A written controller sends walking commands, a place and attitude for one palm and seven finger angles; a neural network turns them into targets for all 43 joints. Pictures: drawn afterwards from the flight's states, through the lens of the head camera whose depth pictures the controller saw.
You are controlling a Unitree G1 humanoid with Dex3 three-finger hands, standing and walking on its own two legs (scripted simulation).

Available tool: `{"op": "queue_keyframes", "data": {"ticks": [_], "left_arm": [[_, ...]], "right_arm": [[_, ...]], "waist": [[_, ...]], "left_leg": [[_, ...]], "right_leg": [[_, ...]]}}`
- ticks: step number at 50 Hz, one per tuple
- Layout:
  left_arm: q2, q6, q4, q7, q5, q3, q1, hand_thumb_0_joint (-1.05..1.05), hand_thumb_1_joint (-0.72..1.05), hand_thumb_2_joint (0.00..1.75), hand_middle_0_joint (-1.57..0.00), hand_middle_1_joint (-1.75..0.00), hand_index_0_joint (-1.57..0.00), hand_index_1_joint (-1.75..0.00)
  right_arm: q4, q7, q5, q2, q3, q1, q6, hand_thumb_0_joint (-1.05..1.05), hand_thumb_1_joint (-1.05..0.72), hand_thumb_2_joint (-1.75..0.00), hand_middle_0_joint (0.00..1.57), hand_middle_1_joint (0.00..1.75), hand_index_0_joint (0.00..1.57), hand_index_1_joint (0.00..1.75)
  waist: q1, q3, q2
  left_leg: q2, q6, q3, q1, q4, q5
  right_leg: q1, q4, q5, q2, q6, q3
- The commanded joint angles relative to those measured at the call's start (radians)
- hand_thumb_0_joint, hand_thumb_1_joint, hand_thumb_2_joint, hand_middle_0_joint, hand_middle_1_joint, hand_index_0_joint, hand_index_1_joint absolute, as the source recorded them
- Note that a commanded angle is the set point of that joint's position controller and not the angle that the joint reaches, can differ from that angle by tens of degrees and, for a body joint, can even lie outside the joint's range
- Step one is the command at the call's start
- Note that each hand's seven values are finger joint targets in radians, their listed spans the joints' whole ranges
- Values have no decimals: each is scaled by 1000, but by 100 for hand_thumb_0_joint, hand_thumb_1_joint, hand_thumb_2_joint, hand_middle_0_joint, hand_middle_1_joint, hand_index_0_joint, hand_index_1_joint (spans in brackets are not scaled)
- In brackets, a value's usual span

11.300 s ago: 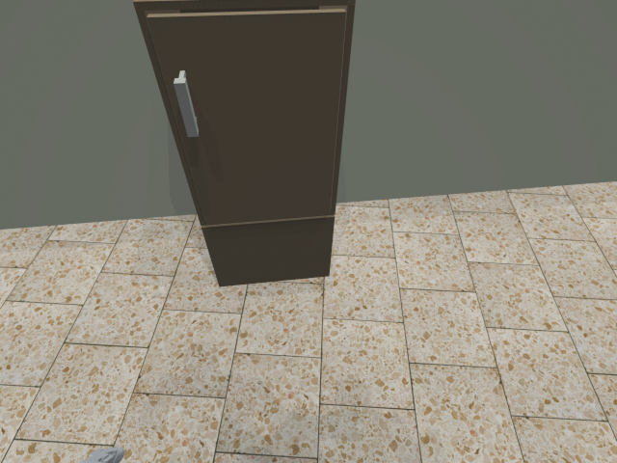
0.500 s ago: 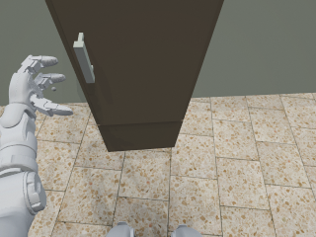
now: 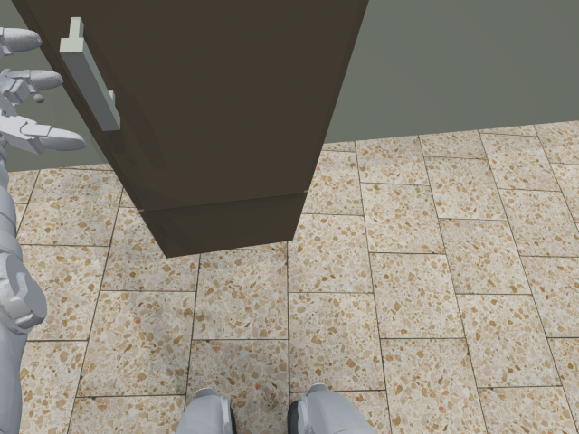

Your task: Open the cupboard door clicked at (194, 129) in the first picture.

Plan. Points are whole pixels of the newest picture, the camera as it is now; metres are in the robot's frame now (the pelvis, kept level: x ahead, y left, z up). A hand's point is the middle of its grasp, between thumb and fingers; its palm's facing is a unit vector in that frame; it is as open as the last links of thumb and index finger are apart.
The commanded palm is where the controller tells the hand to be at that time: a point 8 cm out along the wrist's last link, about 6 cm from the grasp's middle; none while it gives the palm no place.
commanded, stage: move the hooked fingers beside the handle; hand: left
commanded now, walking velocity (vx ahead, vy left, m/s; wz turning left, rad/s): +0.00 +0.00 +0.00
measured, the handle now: (94, 77) +0.57 +0.21 +0.09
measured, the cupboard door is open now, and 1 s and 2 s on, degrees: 0 0 0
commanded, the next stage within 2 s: slide the fingers in behind the handle in 0.74 s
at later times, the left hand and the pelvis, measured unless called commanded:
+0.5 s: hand (34, 108) +0.51 +0.26 +0.10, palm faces +0.08 -1.00 -0.01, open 14.0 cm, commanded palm +0.49 +0.30 +0.09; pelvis +0.01 +0.01 +0.00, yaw +0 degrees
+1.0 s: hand (52, 106) +0.52 +0.25 +0.10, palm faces +0.08 -1.00 -0.02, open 14.0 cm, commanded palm +0.49 +0.28 +0.09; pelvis +0.01 +0.01 +0.00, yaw +0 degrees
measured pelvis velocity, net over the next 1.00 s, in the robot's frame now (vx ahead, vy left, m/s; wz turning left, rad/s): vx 0.01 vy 0.01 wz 0.00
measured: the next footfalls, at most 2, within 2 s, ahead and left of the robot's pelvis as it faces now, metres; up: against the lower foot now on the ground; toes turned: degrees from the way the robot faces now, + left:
none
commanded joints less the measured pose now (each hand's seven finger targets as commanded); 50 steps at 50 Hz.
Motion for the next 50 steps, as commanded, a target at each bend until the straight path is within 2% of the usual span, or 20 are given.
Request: {"op": "queue_keyframes", "data": {"ticks": [1, 2, 5, 7, 11, 15, 17, 18, 21, 23, 26, 29, 31, 34, 37, 40, 42, 44, 46, 50], "left_arm": [[253, -57, -209, -9, -25, 20, -360, 0, -50, 30, -30, -120, -30, -120], [303, -55, -222, -8, -25, 65, -329, 0, -50, 30, -30, -120, -30, -120], [285, -52, -251, -4, -28, 55, -323, 0, -50, 30, -30, -120, -30, -120], [333, -63, -295, 5, -26, 90, -340, 0, -50, 30, -30, -120, -30, -120], [277, -94, -345, 11, -31, 58, -348, 0, -50, 30, -30, -120, -30, -120], [193, -77, -293, 6, -44, 9, -327, 0, -50, 30, -30, -120, -30, -120], [191, -60, -253, 3, -43, -3, -344, 0, -50, 30, -30, -120, -30, -120], [222, -57, -247, 5, -44, 22, -339, 0, -50, 30, -30, -120, -30, -120], [226, -78, -307, 9, -38, 28, -328, 0, -50, 30, -30, -120, -30, -120], [215, -79, -283, 11, -41, 23, -318, 0, -50, 30, -30, -120, -30, -120], [189, -81, -278, 9, -43, 3, -312, 0, -50, 30, -30, -120, -30, -120], [189, -72, -254, 12, -42, -8, -344, 0, -50, 30, -30, -120, -30, -120], [210, -84, -285, 19, -35, 4, -382, 0, -50, 30, -30, -120, -30, -120], [194, -91, -280, 29, -31, -15, -427, 0, -50, 30, -30, -120, -30, -120], [175, -98, -290, 31, -31, -21, -414, 0, -50, 30, -30, -120, -30, -120], [202, -83, -254, 34, -34, 10, -375, 0, -50, 30, -30, -120, -30, -120], [216, -73, -244, 35, -27, 9, -374, 0, -50, 30, -30, -120, -30, -120], [199, -70, -255, 37, -25, -5, -371, 0, -50, 30, -30, -120, -30, -120], [187, -86, -302, 43, -32, -6, -393, 0, -50, 30, -30, -120, -30, -120], [151, -92, -292, 57, -43, -9, -372, 0, -50, 30, -30, -120, -30, -120]], "right_arm": [[-42, -5, -12, -186, -76, 197, 4, 0, -90, -90, 20, 30, 20, 30], [-47, -4, -14, -190, -79, 200, 9, 0, -90, -90, 20, 30, 20, 30], [-61, -1, -11, -186, -77, 196, 20, 0, -90, -90, 20, 30, 20, 30], [-65, -1, -10, -187, -82, 194, 22, 0, -90, -90, 20, 30, 20, 30], [-57, 4, -10, -176, -85, 186, 26, 0, -90, -90, 20, 30, 20, 30], [-44, 4, -8, -176, -85, 181, 29, 0, -90, -90, 20, 30, 20, 30], [-35, 2, -5, -180, -85, 179, 30, 0, -90, -90, 20, 30, 20, 30], [-37, 0, -6, -183, -84, 180, 29, 0, -90, -90, 20, 30, 20, 30], [-47, 3, -10, -176, -84, 172, 27, 0, -90, -90, 20, 30, 20, 30], [-48, 5, -9, -176, -84, 166, 28, 0, -90, -90, 20, 30, 20, 30], [-54, 5, -6, -173, -82, 153, 31, 0, -90, -90, 20, 30, 20, 30], [-51, 2, -3, -180, -80, 151, 29, 0, -90, -90, 20, 30, 20, 30], [-47, -1, -7, -181, -80, 153, 26, 0, -90, -90, 20, 30, 20, 30], [-40, -1, -10, -179, -78, 151, 19, 0, -90, -90, 20, 30, 20, 30], [-36, 1, -12, -175, -79, 152, 15, 0, -90, -90, 20, 30, 20, 30], [-36, 2, -12, -180, -78, 164, 16, 0, -90, -90, 20, 30, 20, 30], [-41, 2, -9, -180, -76, 160, 19, 0, -90, -90, 20, 30, 20, 30], [-46, 3, -8, -178, -77, 161, 19, 0, -90, -90, 20, 30, 20, 30], [-47, 6, -11, -175, -80, 163, 16, 0, -90, -90, 20, 30, 20, 30], [-39, 11, -13, -172, -82, 173, 13, 0, -90, -90, 20, 30, 20, 30]], "waist": [[14, -504, 178], [35, -525, 175], [31, -495, 144], [37, -518, 157], [36, -524, 223], [17, -460, 194], [2, -430, 157], [8, -429, 145], [32, -504, 212], [23, -470, 160], [28, -460, 189], [9, -419, 144], [14, -461, 187], [-2, -461, 179], [7, -501, 222], [15, -485, 167], [15, -467, 173], [12, -462, 158], [16, -496, 192], [13, -472, 151]], "left_leg": [[-18, 6, -86, 481, -68, 451], [-19, 6, -83, 470, -67, 462], [-22, 11, -80, 451, -76, 453], [-22, 12, -74, 451, -76, 451], [-19, 2, -83, 531, -75, 494], [-14, 1, -95, 546, -80, 492], [-15, 4, -96, 510, -81, 447], [-17, 6, -93, 490, -82, 436], [-18, -3, -95, 550, -70, 526], [-16, -1, -97, 523, -70, 508], [-16, -5, -97, 531, -71, 507], [-17, 0, -102, 490, -78, 429], [-16, -5, -110, 523, -71, 451], [-17, -4, -116, 518, -70, 404], [-15, -10, -118, 557, -63, 446], [-17, -4, -116, 517, -66, 444], [-19, -1, -107, 490, -68, 420], [-21, 2, -100, 472, -72, 397], [-20, -2, -104, 510, -70, 426], [-20, 2, -104, 500, -73, 415]], "right_leg": [[110, -86, 338, 33, 9, 51], [140, -82, 356, 33, 7, 54], [155, -85, 363, 37, 7, 50], [178, -87, 377, 37, 11, 57], [139, -86, 369, 42, 3, 48], [88, -98, 336, 43, 1, 37], [79, -101, 320, 41, 6, 38], [98, -102, 324, 39, 6, 41], [107, -82, 367, 37, 1, 41], [108, -84, 360, 39, 5, 38], [91, -82, 347, 37, 2, 37], [80, -89, 303, 37, 4, 36], [64, -79, 299, 34, 0, 37], [50, -82, 263, 35, 2, 37], [40, -76, 276, 35, -1, 35], [75, -76, 293, 38, -1, 33], [77, -80, 291, 35, 3, 38], [92, -85, 290, 36, 4, 39], [85, -80, 299, 37, 2, 39], [88, -84, 292, 41, 1, 35]]}}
